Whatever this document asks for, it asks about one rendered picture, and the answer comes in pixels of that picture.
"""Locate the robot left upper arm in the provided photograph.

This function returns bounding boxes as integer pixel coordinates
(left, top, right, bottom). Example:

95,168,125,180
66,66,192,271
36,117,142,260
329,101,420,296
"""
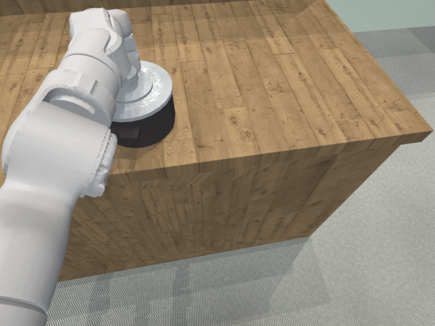
0,101,118,326

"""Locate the pot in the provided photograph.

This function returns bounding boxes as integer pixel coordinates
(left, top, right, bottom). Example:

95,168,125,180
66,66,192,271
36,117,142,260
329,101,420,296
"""
109,94,175,148

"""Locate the left robot hand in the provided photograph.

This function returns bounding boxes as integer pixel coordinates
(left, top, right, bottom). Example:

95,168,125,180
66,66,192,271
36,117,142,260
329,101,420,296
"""
69,9,141,80

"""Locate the lid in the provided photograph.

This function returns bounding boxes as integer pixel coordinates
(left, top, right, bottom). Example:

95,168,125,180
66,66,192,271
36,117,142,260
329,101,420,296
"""
112,60,173,122

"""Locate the table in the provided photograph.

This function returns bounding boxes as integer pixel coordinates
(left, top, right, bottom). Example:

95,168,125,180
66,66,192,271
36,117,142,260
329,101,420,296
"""
0,0,434,282

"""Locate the left robot forearm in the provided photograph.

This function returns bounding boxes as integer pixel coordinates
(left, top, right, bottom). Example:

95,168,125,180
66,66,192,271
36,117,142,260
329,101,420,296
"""
1,7,131,175

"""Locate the knob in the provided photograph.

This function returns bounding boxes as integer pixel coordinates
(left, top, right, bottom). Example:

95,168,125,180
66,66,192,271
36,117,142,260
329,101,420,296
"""
121,65,139,88

